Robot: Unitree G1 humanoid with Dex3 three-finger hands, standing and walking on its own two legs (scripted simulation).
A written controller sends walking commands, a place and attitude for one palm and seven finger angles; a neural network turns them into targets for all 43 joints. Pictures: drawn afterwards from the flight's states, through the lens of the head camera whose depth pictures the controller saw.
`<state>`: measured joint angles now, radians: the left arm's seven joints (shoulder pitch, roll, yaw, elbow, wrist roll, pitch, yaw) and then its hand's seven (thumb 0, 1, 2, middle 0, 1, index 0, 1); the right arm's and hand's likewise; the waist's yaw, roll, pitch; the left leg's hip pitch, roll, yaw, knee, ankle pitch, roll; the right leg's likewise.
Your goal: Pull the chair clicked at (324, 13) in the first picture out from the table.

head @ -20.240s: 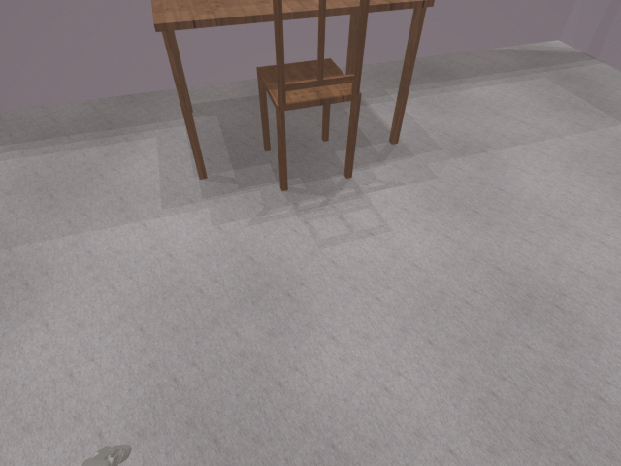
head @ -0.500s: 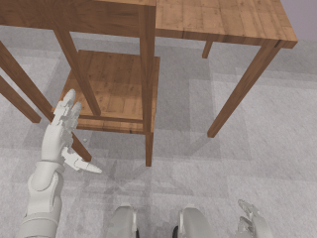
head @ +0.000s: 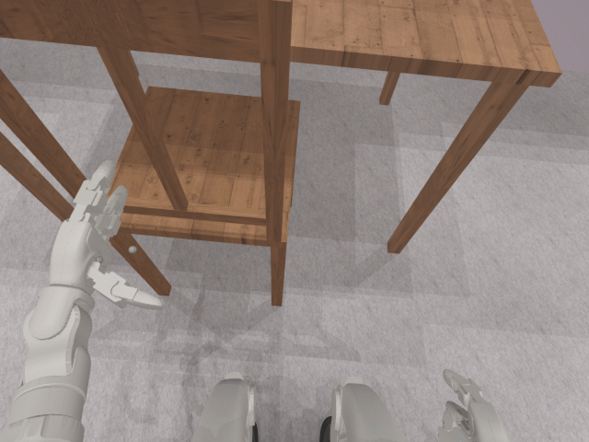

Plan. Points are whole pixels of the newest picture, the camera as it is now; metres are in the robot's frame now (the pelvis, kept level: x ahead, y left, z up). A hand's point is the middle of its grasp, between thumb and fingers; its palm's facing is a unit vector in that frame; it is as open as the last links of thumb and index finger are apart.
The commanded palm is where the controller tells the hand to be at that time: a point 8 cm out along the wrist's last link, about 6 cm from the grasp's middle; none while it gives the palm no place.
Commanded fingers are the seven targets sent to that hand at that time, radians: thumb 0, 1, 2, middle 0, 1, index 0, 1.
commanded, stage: aim the fingers beside a spindle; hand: left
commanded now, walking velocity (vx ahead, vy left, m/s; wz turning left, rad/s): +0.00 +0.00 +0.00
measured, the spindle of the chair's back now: (155, 146) +0.49 +0.21 +0.06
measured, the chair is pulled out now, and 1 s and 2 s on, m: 0.00 0.00 0.00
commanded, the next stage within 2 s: push the fingers through the gap in 0.34 s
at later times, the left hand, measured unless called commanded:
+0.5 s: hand (164, 266) +0.34 +0.18 +0.01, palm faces -0.12 -0.99 +0.00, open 16.9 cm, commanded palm +0.34 +0.25 +0.02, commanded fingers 0.00 -0.50 0.30 -0.06 -0.08 -0.06 -0.08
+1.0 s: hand (159, 220) +0.40 +0.20 +0.02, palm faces -0.05 -1.00 -0.04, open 16.9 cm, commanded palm +0.38 +0.24 +0.02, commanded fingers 0.00 -0.50 0.30 -0.06 -0.08 -0.06 -0.08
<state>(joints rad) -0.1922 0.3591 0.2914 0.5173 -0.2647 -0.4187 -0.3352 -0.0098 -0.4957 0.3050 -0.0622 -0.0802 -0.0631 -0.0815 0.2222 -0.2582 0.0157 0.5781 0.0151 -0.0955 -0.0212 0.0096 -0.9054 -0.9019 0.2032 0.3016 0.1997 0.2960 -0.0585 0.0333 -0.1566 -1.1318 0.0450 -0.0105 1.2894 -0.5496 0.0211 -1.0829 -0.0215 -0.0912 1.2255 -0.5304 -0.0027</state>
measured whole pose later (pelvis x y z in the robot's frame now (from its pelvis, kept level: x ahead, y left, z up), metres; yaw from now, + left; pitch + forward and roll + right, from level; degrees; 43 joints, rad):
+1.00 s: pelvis +0.00 +0.00 -0.01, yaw +0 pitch +23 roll -4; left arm -0.39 0.34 0.29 0.66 -0.19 -0.45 -0.29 -0.01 -0.50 0.30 -0.06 -0.08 -0.06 -0.08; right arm 0.24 -0.26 0.02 0.62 0.00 -0.09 -0.03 0.01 -0.91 -0.90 0.20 0.30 0.20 0.30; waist -0.08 0.03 -0.15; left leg -1.17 0.05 -0.01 1.31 -0.55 0.02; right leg -1.12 -0.02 -0.08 1.25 -0.53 0.00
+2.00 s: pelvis +0.00 +0.01 -0.01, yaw -1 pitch +26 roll -4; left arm -0.67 0.41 0.35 0.93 -0.14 -0.47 -0.30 -0.01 -0.50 0.30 -0.06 -0.08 -0.06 -0.08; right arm 0.28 -0.26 0.02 0.64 -0.02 0.02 0.00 0.01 -0.91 -0.90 0.20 0.30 0.20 0.30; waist -0.13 0.04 -0.14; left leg -1.23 0.05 0.00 1.32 -0.55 0.03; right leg -1.18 -0.01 -0.08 1.25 -0.52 0.00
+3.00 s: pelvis +0.01 +0.01 +0.00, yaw -1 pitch +26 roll -4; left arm -0.61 0.36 0.29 0.88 -0.15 -0.47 -0.22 0.01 0.59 0.77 -0.48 -1.43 -0.45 -1.44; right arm 0.27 -0.25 0.00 0.63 -0.02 0.05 0.01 0.01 -0.91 -0.90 0.20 0.30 0.20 0.30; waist -0.11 0.04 -0.15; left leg -1.19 0.04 0.00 1.29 -0.56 0.03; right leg -1.14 -0.02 -0.07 1.22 -0.53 0.01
